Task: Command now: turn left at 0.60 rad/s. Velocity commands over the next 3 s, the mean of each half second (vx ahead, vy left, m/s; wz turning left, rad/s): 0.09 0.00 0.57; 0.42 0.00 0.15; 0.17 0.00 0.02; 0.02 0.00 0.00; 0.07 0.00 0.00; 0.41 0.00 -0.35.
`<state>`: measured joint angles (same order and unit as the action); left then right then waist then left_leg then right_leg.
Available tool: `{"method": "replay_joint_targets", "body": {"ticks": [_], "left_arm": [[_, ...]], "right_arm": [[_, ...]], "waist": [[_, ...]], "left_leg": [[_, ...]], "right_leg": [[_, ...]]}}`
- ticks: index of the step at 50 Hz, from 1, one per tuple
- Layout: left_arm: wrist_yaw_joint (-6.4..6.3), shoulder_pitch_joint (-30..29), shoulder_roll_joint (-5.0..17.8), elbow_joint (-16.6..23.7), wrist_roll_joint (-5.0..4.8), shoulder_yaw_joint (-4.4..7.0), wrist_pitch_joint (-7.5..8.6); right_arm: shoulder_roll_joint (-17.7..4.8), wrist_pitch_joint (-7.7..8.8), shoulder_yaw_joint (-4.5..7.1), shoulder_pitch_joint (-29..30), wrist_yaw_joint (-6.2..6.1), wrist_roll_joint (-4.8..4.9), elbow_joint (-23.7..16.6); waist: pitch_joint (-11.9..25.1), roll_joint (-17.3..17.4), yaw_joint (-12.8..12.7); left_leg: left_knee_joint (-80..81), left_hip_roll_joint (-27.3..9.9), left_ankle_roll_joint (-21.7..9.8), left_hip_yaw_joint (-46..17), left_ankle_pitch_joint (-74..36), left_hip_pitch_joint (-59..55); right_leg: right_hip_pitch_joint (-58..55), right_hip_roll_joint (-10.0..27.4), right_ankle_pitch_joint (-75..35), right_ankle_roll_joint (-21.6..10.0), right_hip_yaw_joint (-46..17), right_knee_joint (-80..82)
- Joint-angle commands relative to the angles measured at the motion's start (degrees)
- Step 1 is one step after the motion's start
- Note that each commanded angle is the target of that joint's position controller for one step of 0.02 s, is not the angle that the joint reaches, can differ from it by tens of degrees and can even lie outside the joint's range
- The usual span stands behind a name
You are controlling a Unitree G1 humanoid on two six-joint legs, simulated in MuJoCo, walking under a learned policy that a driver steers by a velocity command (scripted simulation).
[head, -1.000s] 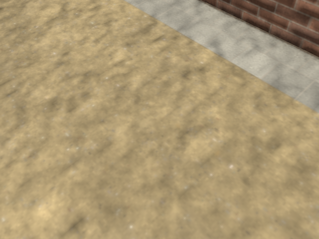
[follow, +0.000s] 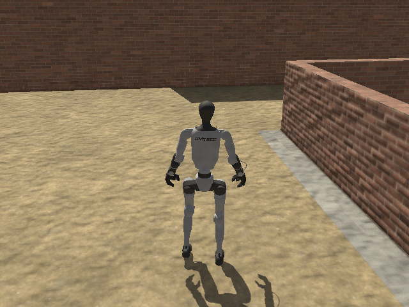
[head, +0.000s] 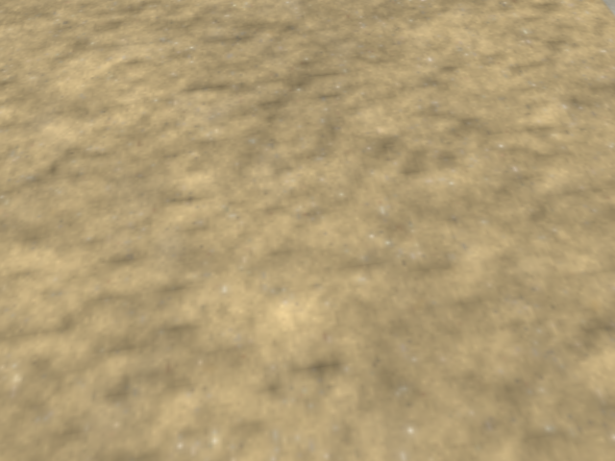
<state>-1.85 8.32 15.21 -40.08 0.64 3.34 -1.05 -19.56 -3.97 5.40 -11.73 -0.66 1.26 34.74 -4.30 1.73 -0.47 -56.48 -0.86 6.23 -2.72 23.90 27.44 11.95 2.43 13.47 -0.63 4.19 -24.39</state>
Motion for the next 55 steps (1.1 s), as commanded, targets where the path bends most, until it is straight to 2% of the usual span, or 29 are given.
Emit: {"method": "replay_joint_targets", "body": {"ticks": [1,5,6,7,8,9,10,11,12,13,14,16,18,22,27,29,31,32,33,34,35,36,39,45,48,50,52,54,55], "left_arm": [[0.26,-1.3,12.8,3.4,-0.49,3.73,0.18],[0.98,-1.9,13.6,2.8,-2.26,4.03,0.49],[1.01,-2.1,13.0,2.5,-2.87,3.88,0.61],[1.24,1.2,10.7,1.1,-2.61,3.27,0.89],[1.45,1.9,7.1,2.2,0.17,2.08,0.98],[0.96,-2.5,6.5,5.5,1.06,1.61,1.14],[0.50,-5.4,9.4,5.7,0.04,2.48,1.02],[0.36,-5.6,10.1,5.5,-0.82,2.80,0.84],[-0.02,-4.3,10.1,4.4,-0.57,3.09,0.71],[-0.27,-3.6,10.7,4.0,-0.10,3.32,0.53],[0.11,-2.2,10.5,3.6,0.04,3.35,0.71],[0.99,-1.5,9.4,3.3,-0.69,3.05,1.34],[1.38,-4.4,9.0,4.2,-1.10,2.80,2.15],[2.48,-5.9,7.9,4.1,-1.11,2.13,4.26],[3.64,-6.4,7.7,4.7,-1.88,1.53,6.09],[3.75,-3.9,7.7,4.2,-2.16,1.58,6.75],[3.40,2.0,7.8,2.4,-1.72,1.81,7.24],[2.94,8.0,9.2,1.4,-1.29,2.17,7.47],[2.57,12.6,14.3,0.5,-0.42,3.16,7.43],[3.23,16.9,16.5,-1.0,-0.43,4.14,7.32],[3.27,15.2,12.7,-0.9,-1.09,2.92,7.40],[3.03,13.4,10.4,-0.3,-1.13,2.16,7.27],[2.48,10.8,8.4,0.4,-0.46,1.02,6.79],[1.67,14.1,9.7,-2.0,-1.33,0.83,5.89],[1.51,16.9,11.0,-3.5,-1.73,0.96,5.44],[1.43,17.5,11.1,-4.5,-1.86,0.93,4.82],[1.16,16.9,12.1,-5.0,-1.77,1.20,4.24],[0.85,14.7,12.1,-4.1,-1.67,1.06,4.02],[0.70,14.9,9.6,-2.1,-0.16,0.10,4.27]], "right_arm": [[-3.1,1.09,0.12,4.2,0.64,-0.17,-6.5],[-4.0,0.46,0.81,1.3,1.46,0.07,-6.0],[-4.1,0.41,1.17,-1.0,1.50,0.00,-5.2],[-6.0,0.47,2.04,-3.5,1.02,-0.15,-4.5],[-12.4,0.81,3.68,-5.8,0.08,-0.12,-5.2],[-15.5,2.08,3.62,-4.3,0.28,-2.01,-6.7],[-11.9,3.38,2.86,-4.9,0.88,-2.71,-6.3],[-10.2,4.14,2.07,-2.7,0.83,-2.31,-5.3],[-8.9,4.23,1.82,0.2,0.50,-1.31,-5.2],[-7.8,4.05,1.22,2.3,0.16,-0.45,-5.4],[-7.3,3.91,0.87,1.8,-0.26,-0.22,-5.1],[-6.8,4.08,0.62,0.1,-0.55,-0.46,-4.8],[-7.1,4.55,0.60,-1.2,-0.62,-0.68,-4.4],[-7.9,5.31,0.66,-2.7,-0.70,-0.68,-2.7],[-8.2,5.85,0.23,-4.7,0.51,-0.48,-0.7],[-7.7,5.79,-0.13,-4.1,0.87,-0.34,-0.3],[-5.2,5.70,-1.00,-3.5,0.94,-0.58,-0.2],[-2.2,5.94,-1.94,-2.6,0.89,-0.87,-0.6],[1.6,6.68,-2.99,-3.2,0.79,-0.77,-2.3],[-2.7,7.53,-2.05,-1.1,0.10,0.37,-4.0],[-5.9,7.98,-0.95,-1.0,0.06,0.97,-3.2],[-5.6,8.18,-0.97,-0.9,0.37,0.60,-2.4],[-3.1,8.73,-1.25,1.3,1.22,-0.73,-2.0],[2.0,9.31,-3.21,9.2,2.14,-0.91,-3.5],[1.9,9.73,-3.38,13.7,3.26,-0.19,-4.2],[0.9,10.05,-2.95,14.7,3.90,-0.22,-4.6],[-1.2,10.29,-1.98,11.7,4.10,-0.75,-3.7],[-4.6,10.23,-0.28,-0.4,3.26,-1.60,0.1],[-8.0,9.85,0.37,-8.2,2.38,-2.67,1.6]], "waist": [[7.9,-12.0,-2.1],[8.0,-11.9,0.0],[8.3,-10.9,1.5],[9.1,-6.3,2.0],[10.0,9.3,1.5],[10.8,16.2,2.1],[12.4,9.2,5.1],[9.7,7.7,3.1],[8.4,4.9,1.6],[7.6,5.5,0.8],[9.1,6.1,0.3],[9.4,6.5,0.8],[6.4,7.5,2.0],[5.2,7.8,3.4],[2.9,6.6,4.3],[2.6,5.8,2.5],[4.0,4.6,-0.9],[6.1,2.0,-3.5],[7.6,-10.0,-3.3],[6.2,-15.9,-5.2],[1.6,-11.0,-4.1],[0.0,-9.8,-3.1],[-0.1,-8.0,-2.0],[0.2,-7.1,-4.2],[-0.8,-7.2,-5.5],[-1.2,-7.5,-4.6],[1.9,-8.6,-1.8],[10.1,-7.8,5.3],[18.5,-2.2,7.7]], "left_leg": [[8.2,-1.1,-0.6,3.5,-0.2,-0.7],[22.0,-0.1,-4.0,6.0,-6.2,-8.3],[28.8,1.0,-5.8,6.9,-11.5,-13.2],[34.0,1.2,-7.9,4.3,-18.9,-21.0],[35.8,-11.4,-12.8,-13.7,-39.0,-31.6],[35.0,-22.6,-25.7,-28.5,-47.8,-29.0],[36.6,-20.9,-27.1,-26.0,-41.7,-27.2],[36.7,-17.2,-23.7,-20.9,-36.7,-25.0],[36.6,-13.9,-20.4,-17.7,-31.7,-23.7],[36.6,-12.5,-19.1,-16.4,-32.4,-22.4],[37.6,-10.8,-18.9,-15.7,-27.2,-21.4],[41.0,-9.2,-19.1,-17.4,-6.7,-21.7],[43.8,-9.2,-19.5,-20.6,2.8,-21.4],[43.4,-9.3,-19.2,-20.4,1.2,-21.2],[42.5,-9.7,-19.6,-22.5,3.8,-16.0],[41.1,-9.1,-18.8,-23.0,4.6,-13.8],[36.6,-6.0,-16.5,-21.4,4.0,-9.4],[28.7,-3.3,-13.9,-18.0,3.3,-4.5],[12.4,4.2,-9.8,-7.7,4.0,7.1],[-1.7,5.1,-7.6,-5.0,10.7,17.4],[-7.6,2.2,-7.9,-7.0,7.5,21.8],[-9.3,0.3,-7.9,-5.7,2.3,23.0],[-5.3,-3.4,-7.0,-2.5,-8.2,19.7],[13.7,-2.5,-4.3,2.7,-21.0,12.7],[21.8,-1.0,-4.7,3.8,-25.9,7.5],[25.6,0.0,-6.2,3.3,-26.4,5.2],[27.7,1.7,-8.4,3.3,-25.3,-0.5],[31.3,2.7,-11.6,4.4,-33.1,-18.7],[26.4,-6.8,-14.7,-4.3,-51.2,-36.2]], "right_leg": [[-8.6,14.3,-25.0,-12.5,-7.4,5.4],[-7.3,15.4,-23.1,-9.9,-5.3,1.4],[-5.2,14.4,-20.4,-7.7,-3.4,-1.9],[-0.1,12.0,-14.0,-3.8,0.0,-8.3],[14.7,5.7,8.0,2.1,5.2,-25.0],[26.0,-1.8,26.4,4.9,-0.3,-38.0],[26.3,-0.7,25.2,4.7,-6.5,-44.2],[26.3,0.3,20.2,3.8,-7.6,-44.9],[26.1,1.0,15.4,3.6,-8.1,-42.7],[25.5,0.9,12.0,3.9,-8.1,-41.3],[23.3,0.1,8.6,4.2,-7.5,-41.4],[23.5,-0.6,3.8,4.1,-6.9,-36.9],[24.7,-1.3,2.7,4.0,-7.2,-29.1],[20.6,-1.6,0.8,3.7,-7.1,-16.6],[13.1,-2.0,2.2,1.5,-5.5,-9.6],[7.7,-2.4,0.2,0.0,-4.7,-5.3],[-2.5,-2.4,-1.4,-1.3,-4.4,-1.8],[-10.1,2.4,1.2,-3.1,-9.8,-0.4],[-19.0,11.9,13.2,-8.8,-26.5,6.0],[-19.6,20.4,25.0,-15.9,-45.1,12.7],[-17.6,20.0,28.2,-16.0,-43.9,13.1],[-16.7,17.0,24.8,-14.2,-38.0,13.0],[-12.2,11.4,7.5,-11.3,-25.5,14.8],[-8.9,7.3,-15.1,-10.3,-12.0,15.8],[-8.1,8.5,-15.6,-10.1,-10.9,16.1],[-10.5,9.6,-23.3,-8.9,-10.6,13.6],[-13.6,9.8,-36.0,-6.9,-10.0,8.0],[-10.5,6.2,-45.9,-3.6,-7.1,-7.1],[0.4,3.1,-28.9,-1.3,-6.4,-21.8]]}}
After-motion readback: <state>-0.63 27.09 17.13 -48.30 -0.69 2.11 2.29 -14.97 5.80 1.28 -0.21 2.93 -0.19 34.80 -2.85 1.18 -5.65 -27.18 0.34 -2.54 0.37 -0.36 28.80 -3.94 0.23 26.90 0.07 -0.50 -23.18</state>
